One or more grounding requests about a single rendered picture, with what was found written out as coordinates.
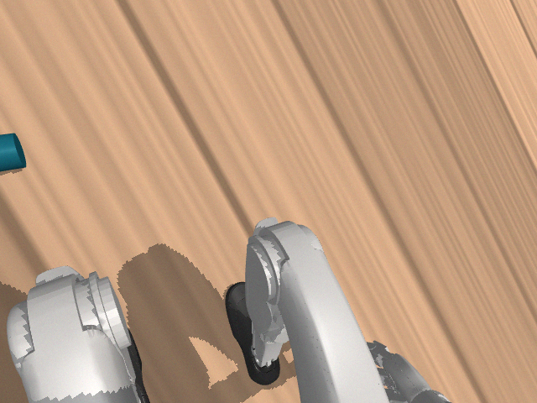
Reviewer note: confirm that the can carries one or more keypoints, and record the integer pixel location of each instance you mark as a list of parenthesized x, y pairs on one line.
[(11, 153)]

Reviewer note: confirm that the right robot hand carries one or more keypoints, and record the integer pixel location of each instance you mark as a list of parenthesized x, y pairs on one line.
[(404, 382)]

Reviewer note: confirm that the right robot foot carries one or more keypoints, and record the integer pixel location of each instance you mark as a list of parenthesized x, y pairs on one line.
[(241, 325)]

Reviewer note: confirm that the left robot foot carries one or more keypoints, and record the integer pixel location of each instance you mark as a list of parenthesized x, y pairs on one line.
[(137, 366)]

